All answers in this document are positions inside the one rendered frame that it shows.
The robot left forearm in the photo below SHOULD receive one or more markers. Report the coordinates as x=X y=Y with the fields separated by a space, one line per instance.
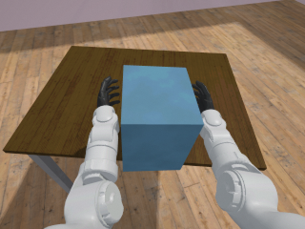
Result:
x=102 y=147

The right robot upper arm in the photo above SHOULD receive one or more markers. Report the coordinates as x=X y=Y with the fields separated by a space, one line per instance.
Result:
x=251 y=201

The robot left hand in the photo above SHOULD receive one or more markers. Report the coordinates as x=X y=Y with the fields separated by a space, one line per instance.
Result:
x=104 y=97

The carton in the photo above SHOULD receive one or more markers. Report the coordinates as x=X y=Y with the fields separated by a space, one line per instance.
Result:
x=160 y=118

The robot right hand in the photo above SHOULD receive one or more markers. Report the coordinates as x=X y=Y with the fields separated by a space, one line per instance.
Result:
x=204 y=99

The left robot upper arm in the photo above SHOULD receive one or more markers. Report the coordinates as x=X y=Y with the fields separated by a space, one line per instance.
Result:
x=96 y=205

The table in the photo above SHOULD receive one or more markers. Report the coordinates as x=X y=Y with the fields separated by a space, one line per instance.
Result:
x=59 y=121

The robot right forearm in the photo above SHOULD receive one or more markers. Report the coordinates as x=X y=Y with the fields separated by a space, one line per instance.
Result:
x=220 y=146

